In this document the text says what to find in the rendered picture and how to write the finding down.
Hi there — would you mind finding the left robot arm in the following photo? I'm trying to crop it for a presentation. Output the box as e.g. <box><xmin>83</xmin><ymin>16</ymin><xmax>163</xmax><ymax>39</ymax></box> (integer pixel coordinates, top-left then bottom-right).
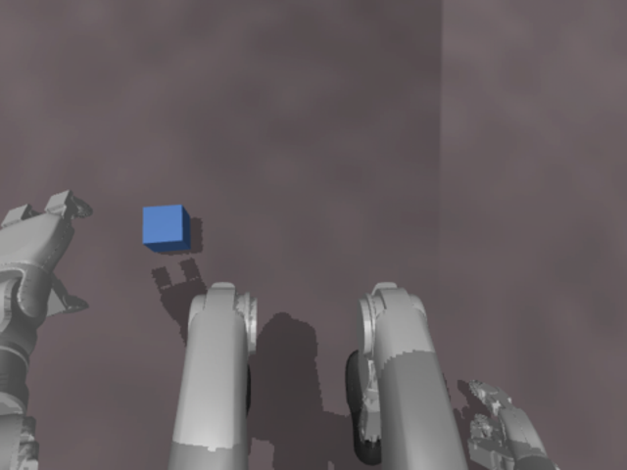
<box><xmin>0</xmin><ymin>263</ymin><xmax>53</xmax><ymax>470</ymax></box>

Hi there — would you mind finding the right robot foot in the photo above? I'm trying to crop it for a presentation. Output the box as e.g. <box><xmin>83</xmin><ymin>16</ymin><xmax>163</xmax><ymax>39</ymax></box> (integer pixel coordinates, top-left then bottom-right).
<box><xmin>345</xmin><ymin>350</ymin><xmax>382</xmax><ymax>465</ymax></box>

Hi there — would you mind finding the cube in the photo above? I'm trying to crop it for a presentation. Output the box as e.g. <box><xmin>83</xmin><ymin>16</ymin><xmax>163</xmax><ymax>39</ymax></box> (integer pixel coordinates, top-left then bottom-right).
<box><xmin>143</xmin><ymin>205</ymin><xmax>191</xmax><ymax>253</ymax></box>

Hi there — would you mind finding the left robot hand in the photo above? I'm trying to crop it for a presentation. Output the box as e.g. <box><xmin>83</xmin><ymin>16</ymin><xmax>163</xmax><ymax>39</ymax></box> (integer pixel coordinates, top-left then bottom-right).
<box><xmin>0</xmin><ymin>190</ymin><xmax>93</xmax><ymax>317</ymax></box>

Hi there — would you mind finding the right robot hand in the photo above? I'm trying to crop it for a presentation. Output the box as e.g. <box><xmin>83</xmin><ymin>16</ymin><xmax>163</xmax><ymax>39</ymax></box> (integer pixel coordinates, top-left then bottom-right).
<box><xmin>467</xmin><ymin>380</ymin><xmax>548</xmax><ymax>470</ymax></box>

